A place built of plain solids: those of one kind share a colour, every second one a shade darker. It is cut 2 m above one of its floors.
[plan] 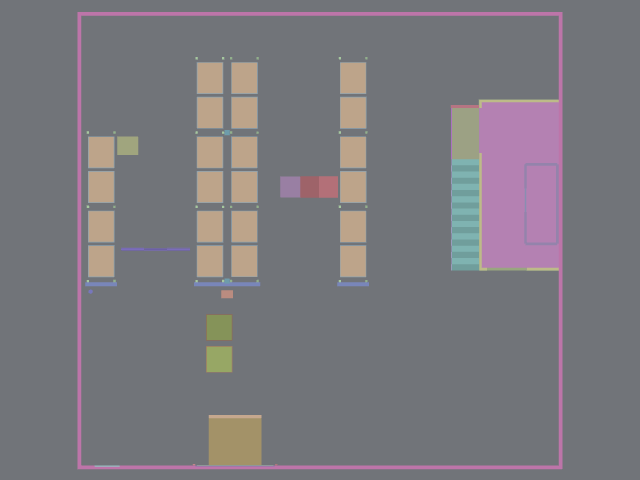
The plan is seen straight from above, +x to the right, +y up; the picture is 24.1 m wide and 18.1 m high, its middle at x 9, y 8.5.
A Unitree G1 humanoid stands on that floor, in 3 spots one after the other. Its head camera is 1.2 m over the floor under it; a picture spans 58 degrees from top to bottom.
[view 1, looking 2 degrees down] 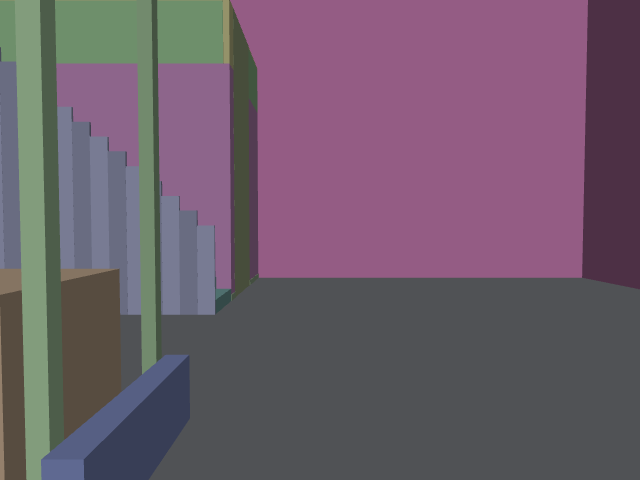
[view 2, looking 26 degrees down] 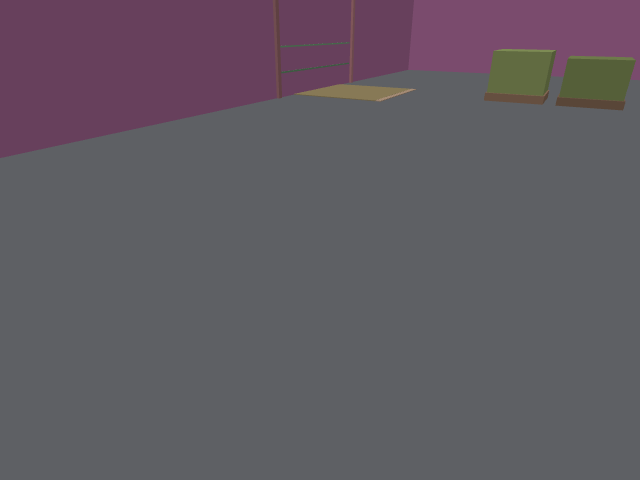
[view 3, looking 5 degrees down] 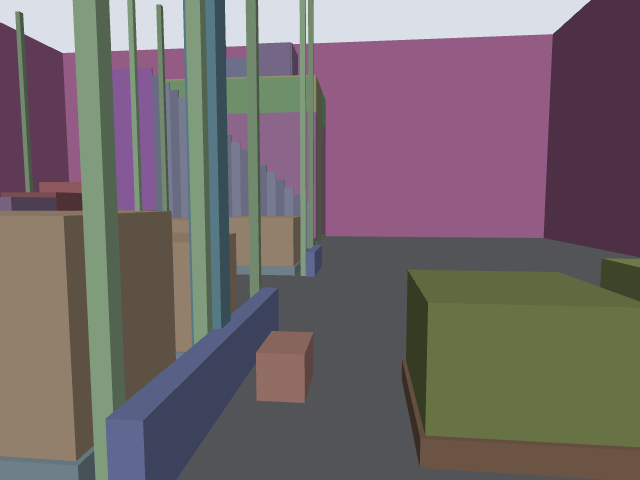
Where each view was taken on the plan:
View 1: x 8.20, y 5.95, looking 0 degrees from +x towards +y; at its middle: wall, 9.81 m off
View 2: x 14.49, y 5.05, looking -150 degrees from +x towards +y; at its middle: ground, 2.74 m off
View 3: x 2.80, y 5.95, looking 6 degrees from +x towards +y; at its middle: mezz_gate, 13.45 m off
